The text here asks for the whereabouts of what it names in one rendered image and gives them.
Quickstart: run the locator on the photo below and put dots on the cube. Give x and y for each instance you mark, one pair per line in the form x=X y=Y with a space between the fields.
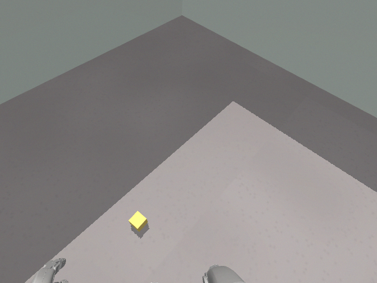
x=138 y=221

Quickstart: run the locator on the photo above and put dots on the left robot hand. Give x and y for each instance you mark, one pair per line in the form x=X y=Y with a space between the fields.
x=46 y=275

